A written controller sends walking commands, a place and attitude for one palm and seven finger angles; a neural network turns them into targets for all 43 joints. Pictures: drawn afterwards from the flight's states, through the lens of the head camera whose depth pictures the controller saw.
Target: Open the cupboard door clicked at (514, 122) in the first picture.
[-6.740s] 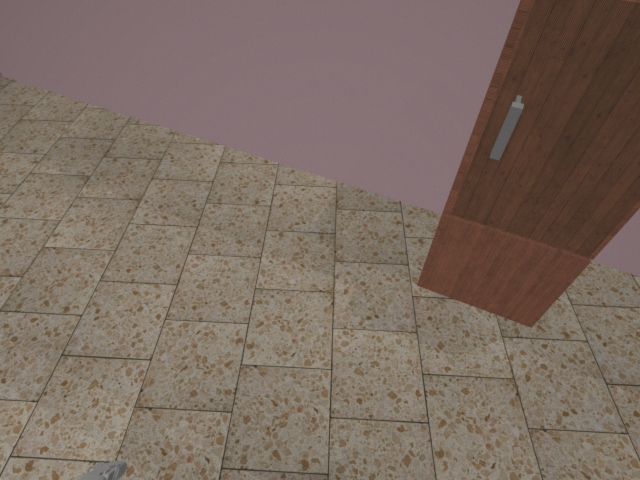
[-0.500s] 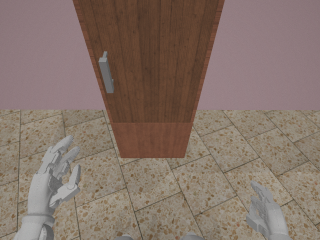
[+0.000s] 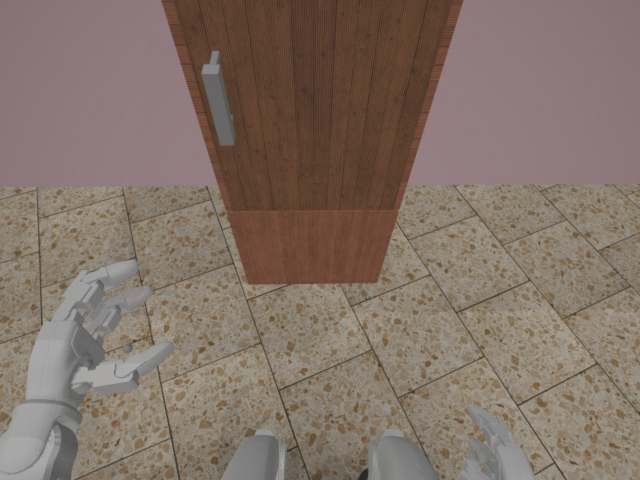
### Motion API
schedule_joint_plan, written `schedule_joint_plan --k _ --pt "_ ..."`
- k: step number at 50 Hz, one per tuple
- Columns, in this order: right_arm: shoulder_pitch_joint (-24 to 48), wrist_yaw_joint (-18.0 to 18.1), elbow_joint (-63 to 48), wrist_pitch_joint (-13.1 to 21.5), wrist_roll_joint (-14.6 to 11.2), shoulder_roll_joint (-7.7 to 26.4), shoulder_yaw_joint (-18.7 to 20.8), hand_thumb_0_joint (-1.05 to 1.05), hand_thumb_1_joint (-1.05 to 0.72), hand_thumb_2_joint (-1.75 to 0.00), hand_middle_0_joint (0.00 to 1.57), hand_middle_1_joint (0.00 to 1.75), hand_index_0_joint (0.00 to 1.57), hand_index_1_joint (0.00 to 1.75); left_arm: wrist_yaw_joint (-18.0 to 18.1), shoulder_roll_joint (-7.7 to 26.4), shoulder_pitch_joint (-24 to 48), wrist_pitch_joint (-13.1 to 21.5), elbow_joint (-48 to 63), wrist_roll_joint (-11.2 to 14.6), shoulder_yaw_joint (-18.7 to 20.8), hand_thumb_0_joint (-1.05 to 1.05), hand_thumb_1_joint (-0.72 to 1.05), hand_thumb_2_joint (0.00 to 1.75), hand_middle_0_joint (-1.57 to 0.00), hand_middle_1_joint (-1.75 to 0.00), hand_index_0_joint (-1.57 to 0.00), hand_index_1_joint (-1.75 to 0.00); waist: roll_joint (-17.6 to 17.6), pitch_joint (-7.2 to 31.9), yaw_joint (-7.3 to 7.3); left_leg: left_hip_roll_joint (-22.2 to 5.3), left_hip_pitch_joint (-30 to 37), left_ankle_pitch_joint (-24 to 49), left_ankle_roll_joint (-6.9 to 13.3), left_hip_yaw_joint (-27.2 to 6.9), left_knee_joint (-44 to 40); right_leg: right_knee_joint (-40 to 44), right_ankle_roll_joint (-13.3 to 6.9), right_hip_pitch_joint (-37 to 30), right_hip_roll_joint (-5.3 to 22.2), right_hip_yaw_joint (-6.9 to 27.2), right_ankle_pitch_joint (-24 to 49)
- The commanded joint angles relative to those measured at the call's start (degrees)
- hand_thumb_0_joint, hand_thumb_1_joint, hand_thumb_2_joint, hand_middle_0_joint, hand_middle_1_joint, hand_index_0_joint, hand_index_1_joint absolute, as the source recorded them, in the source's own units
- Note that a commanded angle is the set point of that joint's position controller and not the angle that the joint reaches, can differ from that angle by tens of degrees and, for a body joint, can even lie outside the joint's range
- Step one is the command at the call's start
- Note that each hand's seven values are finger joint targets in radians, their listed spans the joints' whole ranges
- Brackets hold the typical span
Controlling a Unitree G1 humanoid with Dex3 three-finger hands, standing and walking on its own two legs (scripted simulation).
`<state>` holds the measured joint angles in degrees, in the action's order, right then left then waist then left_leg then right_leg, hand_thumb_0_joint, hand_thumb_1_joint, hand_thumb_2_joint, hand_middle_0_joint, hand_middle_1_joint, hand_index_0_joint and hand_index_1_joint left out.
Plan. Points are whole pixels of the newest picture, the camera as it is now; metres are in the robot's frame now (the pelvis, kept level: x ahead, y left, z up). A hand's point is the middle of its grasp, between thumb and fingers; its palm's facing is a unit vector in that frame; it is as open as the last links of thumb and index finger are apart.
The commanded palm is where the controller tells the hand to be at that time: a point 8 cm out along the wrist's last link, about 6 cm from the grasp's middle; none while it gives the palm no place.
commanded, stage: raise the hand with hooked fingers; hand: left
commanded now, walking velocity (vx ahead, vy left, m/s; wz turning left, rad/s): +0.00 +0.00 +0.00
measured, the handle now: (221, 99) +0.65 +0.19 +0.07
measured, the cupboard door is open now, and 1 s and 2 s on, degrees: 0 0 0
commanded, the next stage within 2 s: move the hooked fingers beside the handle in 1.30 s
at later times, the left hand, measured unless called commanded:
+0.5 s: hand (88, 322) +0.27 +0.27 +0.06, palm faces +0.08 -1.00 -0.05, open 13.6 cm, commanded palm +0.25 +0.32 +0.07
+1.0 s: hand (86, 284) +0.31 +0.28 +0.07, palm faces +0.06 -1.00 -0.04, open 14.0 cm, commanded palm +0.28 +0.32 +0.08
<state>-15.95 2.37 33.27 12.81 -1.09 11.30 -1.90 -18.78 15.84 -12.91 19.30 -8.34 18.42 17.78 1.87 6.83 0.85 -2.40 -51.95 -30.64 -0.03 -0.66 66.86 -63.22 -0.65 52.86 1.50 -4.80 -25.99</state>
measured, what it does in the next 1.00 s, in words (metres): stands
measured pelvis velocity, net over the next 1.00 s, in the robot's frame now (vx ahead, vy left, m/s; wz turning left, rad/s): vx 0.02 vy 0.01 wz -0.01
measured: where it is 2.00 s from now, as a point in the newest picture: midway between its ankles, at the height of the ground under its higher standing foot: outside the picture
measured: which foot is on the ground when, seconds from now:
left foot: down 0.00-1.00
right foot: down 0.00-1.00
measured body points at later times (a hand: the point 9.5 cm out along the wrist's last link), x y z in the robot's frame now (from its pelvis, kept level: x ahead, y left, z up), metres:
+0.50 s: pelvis +0.01 +0.02 +0.01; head +0.09 +0.04 +0.46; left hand +0.26 +0.32 +0.06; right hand +0.20 -0.22 -0.06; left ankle +0.02 +0.12 -0.65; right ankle +0.05 -0.12 -0.65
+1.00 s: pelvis +0.02 +0.01 +0.02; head +0.09 +0.02 +0.47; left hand +0.30 +0.33 +0.08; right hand +0.16 -0.25 -0.06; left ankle +0.02 +0.12 -0.65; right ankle +0.05 -0.12 -0.65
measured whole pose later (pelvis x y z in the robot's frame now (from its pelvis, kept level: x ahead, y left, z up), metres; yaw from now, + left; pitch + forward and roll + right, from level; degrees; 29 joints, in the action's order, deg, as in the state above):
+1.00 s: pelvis +0.02 +0.01 +0.02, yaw +0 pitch +15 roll -2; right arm -16.4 3.0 31.4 9.3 -1.7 16.3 -1.2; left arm -27.2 22.4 0.9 19.5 -23.9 20.7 25.6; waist 0.9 6.1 1.1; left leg -2.3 -45.4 -29.2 0.5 0.0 60.0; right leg -56.0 0.0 46.3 1.2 -4.2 -24.3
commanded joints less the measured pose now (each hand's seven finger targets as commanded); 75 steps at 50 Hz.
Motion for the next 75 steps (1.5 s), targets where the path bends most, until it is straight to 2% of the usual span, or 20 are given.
schedule_joint_plan --k 1,3,6,20,27,34,35,37,40,42,44,48,50,57,61,63,64,70,72,75 --pt "3.77 0.79 -9.77 4.24 -0.14 10.48 4.92 0.00 -0.90 -0.90 0.20 0.30 0.20 0.30 0.52 7.35 1.77 6.73 9.49 0.98 3.83 0.00 -0.06 0.49 -0.27 -0.92 -0.27 -0.92 -1.63 13.60 -1.16 2.55 5.45 11.51 0.85 -1.47 -12.24 8.80 -0.25 -11.89 -1.91 1.14 2.28" --pt "3.62 0.95 -10.05 4.06 -0.29 11.33 4.91 0.00 -0.90 -0.90 0.20 0.30 0.20 0.30 -0.16 8.46 4.03 7.35 8.45 0.96 3.88 0.00 -0.10 0.47 -0.27 -0.94 -0.27 -0.94 -1.62 11.49 -0.84 2.67 4.82 9.28 0.87 -1.59 -12.52 9.03 -0.53 -10.56 -2.03 1.23 -0.08" --pt "2.37 1.24 -10.35 3.92 -0.37 11.68 5.00 0.00 -0.90 -0.90 0.20 0.30 0.20 0.30 -0.89 9.91 4.95 7.86 10.90 0.82 4.42 0.00 -0.17 0.44 -0.28 -0.99 -0.28 -0.99 1.25 14.56 -1.18 2.54 8.25 11.39 0.70 -1.65 -13.63 8.60 -0.73 -11.54 -1.97 0.71 2.69" --pt "1.27 1.40 -10.55 1.54 -0.48 12.20 4.45 0.00 -0.90 -0.90 0.20 0.30 0.20 0.30 -2.86 13.29 10.69 4.81 8.12 1.45 6.81 0.00 -0.50 0.30 -0.30 -1.20 -0.30 -1.20 4.54 14.61 -0.64 2.27 13.26 20.06 -0.38 -1.91 -14.57 9.42 -0.98 -13.85 -2.65 -0.03 11.13" --pt "1.59 1.73 -10.35 0.96 -0.62 12.49 3.99 0.00 -0.90 -0.90 0.20 0.30 0.20 0.30 -4.91 15.91 16.02 3.71 3.93 2.07 8.93 0.00 -0.50 0.30 -0.30 -1.20 -0.30 -1.20 2.85 14.58 -0.47 2.19 13.19 18.95 -0.21 -2.08 -15.18 10.48 -0.95 -14.93 -2.79 0.12 10.68" --pt "0.90 1.84 -9.72 0.74 -0.54 12.63 3.81 0.00 -0.90 -0.90 0.20 0.30 0.20 0.30 -7.07 19.46 19.76 3.48 1.30 2.84 11.66 0.00 -0.50 0.30 -0.30 -1.20 -0.30 -1.20 3.48 17.60 -1.05 2.17 14.94 24.24 -0.13 -1.76 -15.08 10.57 -1.01 -17.93 -2.85 0.67 15.49" --pt "0.84 1.76 -9.62 0.63 -0.57 12.53 3.77 0.00 -0.90 -0.90 0.20 0.30 0.20 0.30 -7.32 19.25 19.90 3.29 0.27 3.03 11.65 0.00 -0.50 0.30 -0.30 -1.20 -0.30 -1.20 4.51 16.98 -0.86 2.27 15.06 23.75 -0.16 -1.47 -15.20 10.88 -0.94 -17.62 -2.84 0.71 15.28" --pt "0.86 1.80 -9.48 0.38 -0.68 12.68 3.75 0.00 -0.90 -0.90 0.20 0.30 0.20 0.30 -7.55 19.24 20.67 2.88 -2.40 3.46 12.04 0.00 -0.50 0.30 -0.30 -1.20 -0.30 -1.20 1.82 14.94 -0.58 2.35 13.41 21.26 0.02 -1.36 -15.72 11.78 -0.80 -17.84 -2.82 0.79 13.81" --pt "0.57 1.93 -9.24 -0.10 -0.73 12.92 3.73 0.00 -0.90 -0.90 0.20 0.30 0.20 0.30 -8.29 20.86 23.11 2.88 -4.79 3.58 13.18 0.00 -0.50 0.30 -0.30 -1.20 -0.30 -1.20 1.96 15.37 -0.61 2.51 12.49 20.18 0.35 -0.83 -15.85 12.31 -0.76 -19.17 -2.68 1.53 13.72" --pt "0.47 1.80 -9.59 -0.06 -0.88 12.84 3.91 0.00 -0.90 -0.90 0.20 0.30 0.20 0.30 -8.71 19.84 22.50 3.21 -3.91 3.41 11.91 0.00 -0.50 0.30 -0.30 -1.20 -0.30 -1.20 3.64 16.05 -0.82 2.50 13.92 20.80 0.41 -0.71 -16.23 12.60 -0.88 -19.15 -2.59 1.58 13.94" --pt "0.06 1.58 -9.69 -0.19 -0.71 12.83 4.03 0.00 -0.90 -0.90 0.20 0.30 0.20 0.30 -8.93 20.05 20.89 3.42 -3.99 3.51 12.29 0.00 -0.50 0.30 -0.30 -1.20 -0.30 -1.20 2.89 17.23 -1.11 2.45 14.48 22.57 0.45 -0.67 -16.17 12.41 -0.85 -20.13 -2.77 1.57 15.63" --pt "0.20 1.43 -9.80 -0.58 -0.60 12.98 4.19 0.00 -0.90 -0.90 0.20 0.30 0.20 0.30 -8.35 20.62 21.29 4.09 -5.24 3.88 13.36 0.00 -0.50 0.30 -0.30 -1.20 -0.30 -1.20 0.89 14.85 -0.83 2.60 11.88 20.05 0.70 -0.23 -15.90 12.91 -0.71 -20.10 -2.74 2.14 14.15" --pt "0.25 1.44 -9.80 -0.71 -0.71 12.75 4.20 0.00 -0.90 -0.90 0.20 0.30 0.20 0.30 -7.81 20.81 22.10 4.73 -4.29 3.45 13.41 0.00 -0.50 0.30 -0.30 -1.20 -0.30 -1.20 2.82 15.43 -0.81 2.58 12.91 19.78 0.60 -0.23 -16.47 12.97 -0.66 -19.86 -2.56 2.15 13.66" --pt "0.44 1.62 -9.65 -0.85 -0.62 12.38 4.13 0.00 -0.90 -0.90 0.20 0.30 0.20 0.30 -7.60 20.93 22.90 6.06 -3.24 3.08 13.16 0.00 -0.50 0.30 -0.30 -1.20 -0.30 -1.20 4.10 16.68 -0.87 2.63 13.60 20.18 0.73 0.12 -16.35 13.08 -0.54 -21.09 -2.40 2.75 14.69" --pt "0.86 1.83 -9.53 -1.08 -0.86 12.47 3.94 0.00 -0.90 -0.90 0.20 0.30 0.20 0.30 -8.13 19.46 23.11 5.43 -5.72 3.43 12.15 0.00 -0.50 0.30 -0.30 -1.20 -0.30 -1.20 1.44 13.98 -0.11 2.62 11.86 17.30 0.83 -0.01 -16.40 13.73 -0.36 -19.96 -2.47 2.79 12.32" --pt "0.84 1.91 -9.64 -0.97 -0.73 12.54 3.86 0.00 -0.90 -0.90 0.20 0.30 0.20 0.30 -8.29 20.50 23.82 5.47 -4.57 3.46 12.58 0.00 -0.50 0.30 -0.30 -1.20 -0.30 -1.20 4.30 15.11 -0.50 2.58 13.22 18.68 0.79 -0.10 -16.29 13.18 -0.78 -19.83 -2.61 2.65 13.35" --pt "0.67 1.89 -9.56 -0.99 -0.70 12.44 3.88 0.00 -0.90 -0.90 0.20 0.30 0.20 0.30 -8.30 21.03 23.88 5.48 -3.93 3.30 13.01 0.00 -0.50 0.30 -0.30 -1.20 -0.30 -1.20 3.54 16.55 -0.60 2.51 13.98 19.76 0.76 -0.17 -16.39 13.05 -0.62 -20.59 -2.58 2.56 14.53" --pt "1.07 1.96 -9.79 -1.06 -0.78 12.44 3.61 0.00 -0.90 -0.90 0.20 0.30 0.20 0.30 -8.75 19.45 23.95 4.77 -6.56 3.39 11.90 0.00 -0.50 0.30 -0.30 -1.20 -0.30 -1.20 2.35 14.29 -0.33 2.61 12.19 17.45 0.70 -0.24 -16.36 13.22 -0.54 -19.41 -2.57 2.46 12.43" --pt "0.78 2.35 -9.11 -1.12 -0.77 12.77 3.67 0.00 -0.90 -0.90 0.20 0.30 0.20 0.30 -8.52 20.88 28.34 4.85 -7.76 3.11 12.68 0.00 -0.50 0.30 -0.30 -1.20 -0.30 -1.20 0.57 14.06 0.55 2.49 11.21 15.69 0.89 -0.31 -15.73 13.48 -0.32 -18.49 -2.48 2.96 10.74" --pt "0.50 2.76 -8.13 -0.93 -0.61 12.69 3.49 0.00 -0.90 -0.90 0.20 0.30 0.20 0.30 -8.78 20.80 34.98 5.63 -8.40 2.24 11.19 0.00 -0.50 0.30 -0.30 -1.20 -0.30 -1.20 2.99 15.62 1.12 2.40 12.16 16.48 0.80 -0.55 -15.10 12.46 -0.57 -17.46 -2.41 3.04 11.45"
